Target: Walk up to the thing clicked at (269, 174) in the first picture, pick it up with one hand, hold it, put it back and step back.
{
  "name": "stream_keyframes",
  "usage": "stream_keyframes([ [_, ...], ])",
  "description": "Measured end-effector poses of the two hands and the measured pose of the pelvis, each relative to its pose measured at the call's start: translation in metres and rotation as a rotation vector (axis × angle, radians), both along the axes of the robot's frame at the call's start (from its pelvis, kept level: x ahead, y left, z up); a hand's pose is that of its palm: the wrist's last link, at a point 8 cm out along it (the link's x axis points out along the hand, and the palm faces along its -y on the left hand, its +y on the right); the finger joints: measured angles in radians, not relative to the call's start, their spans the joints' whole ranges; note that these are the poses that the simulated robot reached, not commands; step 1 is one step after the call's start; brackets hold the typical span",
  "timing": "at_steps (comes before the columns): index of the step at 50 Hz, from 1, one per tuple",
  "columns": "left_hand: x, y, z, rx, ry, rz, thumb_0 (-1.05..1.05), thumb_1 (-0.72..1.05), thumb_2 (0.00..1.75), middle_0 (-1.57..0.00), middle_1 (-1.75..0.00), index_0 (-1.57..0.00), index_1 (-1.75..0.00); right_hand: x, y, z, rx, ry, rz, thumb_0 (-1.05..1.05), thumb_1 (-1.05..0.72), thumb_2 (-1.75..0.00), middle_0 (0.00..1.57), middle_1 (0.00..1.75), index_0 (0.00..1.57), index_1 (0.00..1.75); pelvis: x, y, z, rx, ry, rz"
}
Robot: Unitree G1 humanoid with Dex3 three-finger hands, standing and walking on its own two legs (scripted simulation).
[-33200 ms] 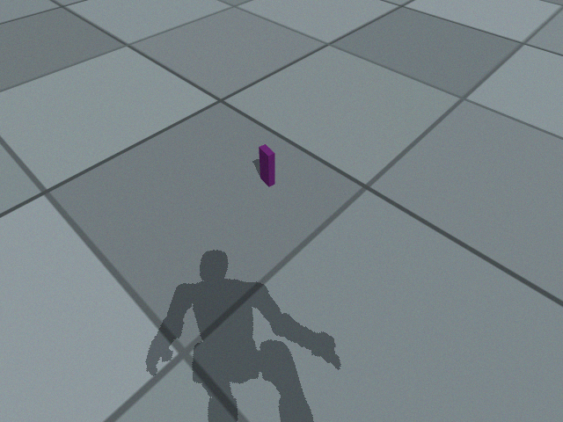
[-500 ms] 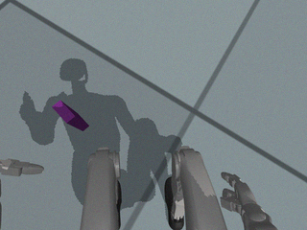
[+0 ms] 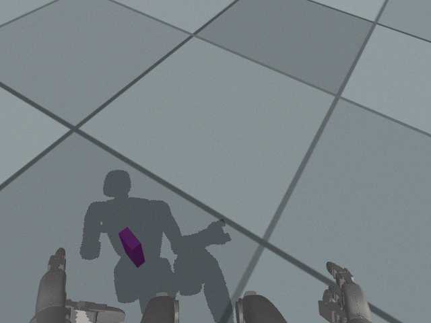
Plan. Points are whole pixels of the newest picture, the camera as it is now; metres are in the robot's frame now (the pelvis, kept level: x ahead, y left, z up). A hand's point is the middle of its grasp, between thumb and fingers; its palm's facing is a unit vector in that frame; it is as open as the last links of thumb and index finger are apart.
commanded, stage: home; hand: left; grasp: from the side
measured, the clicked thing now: (132, 248) +0.43 +0.26 -0.57
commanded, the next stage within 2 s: stand in 1.96 s
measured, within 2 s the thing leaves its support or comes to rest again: neither
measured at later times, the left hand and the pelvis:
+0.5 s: hand (90, 311) +0.17 +0.19 -0.01, palm faces +0.13 -0.95 -0.29, open 17.0 cm; pelvis +0.02 +0.00 +0.05, yaw +1 degrees
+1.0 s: hand (97, 310) +0.17 +0.18 +0.00, palm faces +0.11 -0.95 -0.28, open 17.0 cm; pelvis +0.01 -0.01 +0.05, yaw +1 degrees
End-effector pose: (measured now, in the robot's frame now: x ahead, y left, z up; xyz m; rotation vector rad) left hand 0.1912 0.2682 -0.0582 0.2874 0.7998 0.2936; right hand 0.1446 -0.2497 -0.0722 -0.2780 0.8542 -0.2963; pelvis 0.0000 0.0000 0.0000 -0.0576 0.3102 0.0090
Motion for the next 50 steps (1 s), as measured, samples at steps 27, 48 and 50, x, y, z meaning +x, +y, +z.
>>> stream_keyframes([
  [27, -0.038, -0.034, 0.083, -0.064, -0.050, -0.043, -0.01, -0.45, 0.10, -0.07, -0.07, -0.07, -0.07, 0.033, 0.021, 0.066, 0.027, -0.206, 0.080, 0.01, -0.90, -0.90, 0.21, 0.30, 0.21, 0.30, 0.015, 0.000, 0.051, 0.019, -0.172, 0.023],
  [48, -0.038, -0.044, 0.087, -0.073, -0.068, -0.065, -0.01, -0.45, 0.10, -0.07, -0.07, -0.07, -0.07, 0.014, 0.009, 0.061, 0.031, -0.169, 0.054, 0.02, -0.90, -0.90, 0.20, 0.30, 0.20, 0.30, 0.011, -0.007, 0.054, 0.026, -0.185, 0.018],
  [50, -0.038, -0.044, 0.087, -0.073, -0.066, -0.065, -0.01, -0.45, 0.10, -0.07, -0.07, -0.07, -0.07, 0.014, 0.010, 0.061, 0.034, -0.172, 0.054, 0.02, -0.90, -0.90, 0.20, 0.30, 0.20, 0.30, 0.010, -0.006, 0.054, 0.026, -0.185, 0.017],
])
